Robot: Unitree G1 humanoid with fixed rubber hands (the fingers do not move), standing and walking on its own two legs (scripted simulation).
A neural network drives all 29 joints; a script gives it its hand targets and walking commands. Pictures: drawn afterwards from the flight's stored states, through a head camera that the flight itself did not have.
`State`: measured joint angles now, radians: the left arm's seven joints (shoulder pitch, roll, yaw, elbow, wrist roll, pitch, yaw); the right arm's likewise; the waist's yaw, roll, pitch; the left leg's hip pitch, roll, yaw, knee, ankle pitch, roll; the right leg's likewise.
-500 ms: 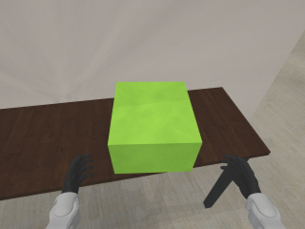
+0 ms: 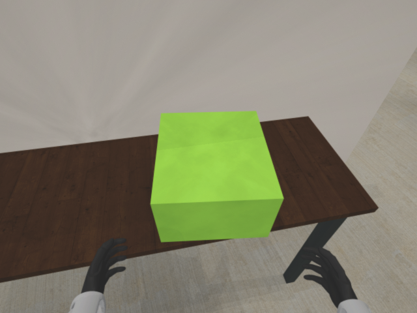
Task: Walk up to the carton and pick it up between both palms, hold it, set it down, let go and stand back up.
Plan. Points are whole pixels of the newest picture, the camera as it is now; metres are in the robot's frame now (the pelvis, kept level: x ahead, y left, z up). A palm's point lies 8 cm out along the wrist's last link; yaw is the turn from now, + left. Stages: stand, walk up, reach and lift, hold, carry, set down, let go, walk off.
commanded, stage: set down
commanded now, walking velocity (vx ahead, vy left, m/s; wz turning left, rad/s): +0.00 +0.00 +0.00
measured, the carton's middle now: (211, 172) +0.45 +0.01 -0.01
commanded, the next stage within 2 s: let go in 0.38 s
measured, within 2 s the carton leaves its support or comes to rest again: neither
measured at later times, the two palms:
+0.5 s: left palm (96, 280) +0.20 +0.23 -0.02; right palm (335, 312) +0.16 -0.22 -0.07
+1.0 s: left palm (94, 283) +0.19 +0.23 -0.03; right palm out of the picture +0.14 -0.24 -0.08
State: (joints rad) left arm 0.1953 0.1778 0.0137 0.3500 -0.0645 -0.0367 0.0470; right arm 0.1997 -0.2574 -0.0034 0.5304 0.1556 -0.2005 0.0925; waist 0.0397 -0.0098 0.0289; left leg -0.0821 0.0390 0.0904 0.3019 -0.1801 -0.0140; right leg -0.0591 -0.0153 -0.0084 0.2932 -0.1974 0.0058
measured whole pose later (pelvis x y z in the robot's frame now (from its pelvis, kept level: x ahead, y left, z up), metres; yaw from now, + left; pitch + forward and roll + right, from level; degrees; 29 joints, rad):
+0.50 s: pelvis -0.01 +0.00 +0.00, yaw +1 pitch -6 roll +0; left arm 0.08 0.18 0.06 0.44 -0.02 0.10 -0.03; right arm 0.17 -0.22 0.00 0.63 0.00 -0.10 0.02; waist 0.03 0.02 0.06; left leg -0.04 0.04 0.08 0.33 -0.18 -0.01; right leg -0.02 -0.01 -0.02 0.33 -0.21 0.00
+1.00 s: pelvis -0.02 +0.00 +0.00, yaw +1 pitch -3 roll +0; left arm 0.08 0.23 0.02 0.45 0.03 0.00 -0.04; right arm 0.17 -0.24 -0.03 0.64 -0.06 -0.02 0.01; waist 0.01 0.01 0.04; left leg -0.13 0.04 0.06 0.38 -0.19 -0.02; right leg -0.10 -0.01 -0.03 0.37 -0.21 0.01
